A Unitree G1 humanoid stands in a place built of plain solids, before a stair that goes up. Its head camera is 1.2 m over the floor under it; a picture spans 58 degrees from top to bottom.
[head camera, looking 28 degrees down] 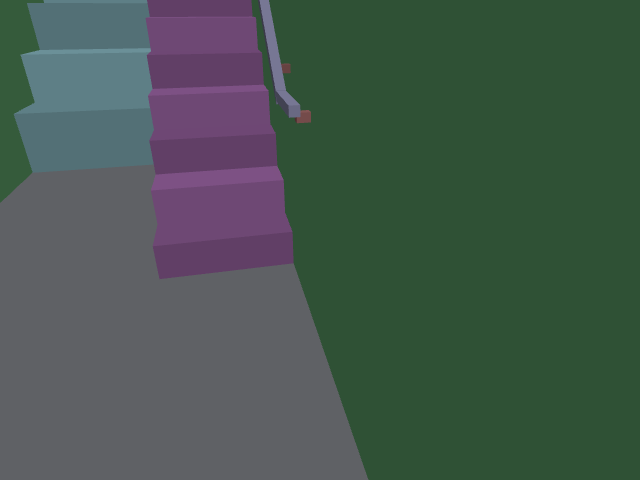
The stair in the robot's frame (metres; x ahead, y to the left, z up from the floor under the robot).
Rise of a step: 0.19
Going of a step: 0.25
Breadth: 0.69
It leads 13 degrees to the left of straight ahead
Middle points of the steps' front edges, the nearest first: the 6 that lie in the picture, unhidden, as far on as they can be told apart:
1.91 0.48 0.19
2.15 0.53 0.38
2.39 0.59 0.58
2.63 0.64 0.77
2.87 0.70 0.96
3.11 0.75 1.16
